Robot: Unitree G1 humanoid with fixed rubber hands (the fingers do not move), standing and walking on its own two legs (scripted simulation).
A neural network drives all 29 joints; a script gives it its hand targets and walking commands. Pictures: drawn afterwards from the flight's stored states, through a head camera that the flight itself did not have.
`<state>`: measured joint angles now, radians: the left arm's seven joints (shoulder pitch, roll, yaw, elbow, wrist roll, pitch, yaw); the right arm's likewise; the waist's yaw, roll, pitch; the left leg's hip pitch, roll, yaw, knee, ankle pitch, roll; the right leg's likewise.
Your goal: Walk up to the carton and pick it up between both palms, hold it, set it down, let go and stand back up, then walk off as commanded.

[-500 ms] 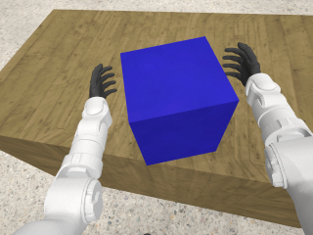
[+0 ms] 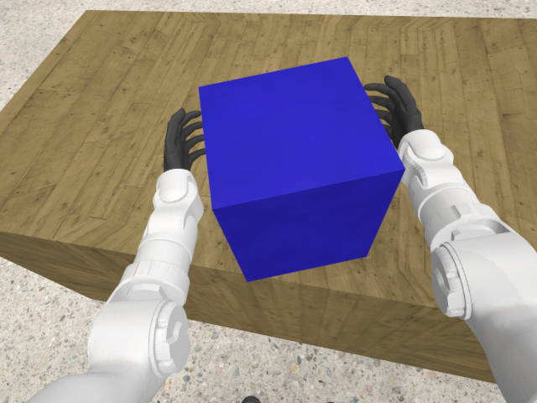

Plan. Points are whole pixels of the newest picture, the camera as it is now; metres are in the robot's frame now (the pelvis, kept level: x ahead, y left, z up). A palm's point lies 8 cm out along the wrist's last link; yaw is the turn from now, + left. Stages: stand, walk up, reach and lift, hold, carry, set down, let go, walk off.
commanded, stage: reach and lift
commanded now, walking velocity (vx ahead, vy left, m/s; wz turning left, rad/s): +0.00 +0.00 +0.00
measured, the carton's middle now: (291, 181) +0.43 +0.06 +0.04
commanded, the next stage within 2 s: none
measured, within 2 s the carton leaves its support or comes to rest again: neither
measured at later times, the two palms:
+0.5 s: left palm (183, 170) +0.40 +0.21 +0.08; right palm (394, 143) +0.48 -0.08 +0.09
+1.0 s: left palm (184, 171) +0.40 +0.21 +0.08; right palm (393, 144) +0.48 -0.08 +0.08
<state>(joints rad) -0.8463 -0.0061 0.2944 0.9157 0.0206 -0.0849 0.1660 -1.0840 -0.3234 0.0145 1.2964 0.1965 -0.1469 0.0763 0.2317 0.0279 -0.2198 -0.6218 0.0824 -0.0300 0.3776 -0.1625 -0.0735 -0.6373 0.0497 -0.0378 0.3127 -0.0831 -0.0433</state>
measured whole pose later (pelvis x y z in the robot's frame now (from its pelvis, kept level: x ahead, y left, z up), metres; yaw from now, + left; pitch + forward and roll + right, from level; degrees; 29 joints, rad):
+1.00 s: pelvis +0.02 +0.00 +0.01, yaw +1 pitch +14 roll +0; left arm -0.75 -0.18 0.56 0.68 0.37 0.00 0.12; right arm -0.93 -0.10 -0.46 1.16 -0.29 -0.21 0.10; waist 0.16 -0.02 -0.09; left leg -0.38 0.09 0.06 0.28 -0.15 -0.06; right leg -0.41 0.03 -0.05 0.28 -0.12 -0.04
